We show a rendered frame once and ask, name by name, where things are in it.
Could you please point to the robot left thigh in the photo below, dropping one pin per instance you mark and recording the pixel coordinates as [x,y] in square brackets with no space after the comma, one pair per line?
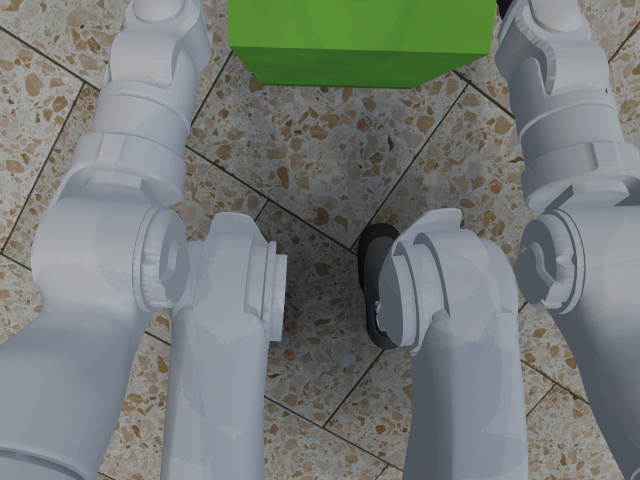
[218,358]

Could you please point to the carton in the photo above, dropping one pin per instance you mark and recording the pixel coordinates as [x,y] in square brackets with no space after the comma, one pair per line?
[390,44]

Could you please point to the right robot forearm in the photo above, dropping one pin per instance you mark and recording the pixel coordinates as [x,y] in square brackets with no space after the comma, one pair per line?
[565,113]

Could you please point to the left robot forearm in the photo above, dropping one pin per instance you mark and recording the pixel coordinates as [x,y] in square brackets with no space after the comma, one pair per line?
[135,148]

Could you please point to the robot left upper arm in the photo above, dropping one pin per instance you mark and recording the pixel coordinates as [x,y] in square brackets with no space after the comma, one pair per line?
[103,268]

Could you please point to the robot right upper arm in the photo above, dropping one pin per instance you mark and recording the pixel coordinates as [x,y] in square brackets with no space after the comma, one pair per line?
[582,265]

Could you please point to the right robot foot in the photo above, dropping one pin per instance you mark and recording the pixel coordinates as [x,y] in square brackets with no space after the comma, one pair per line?
[374,245]

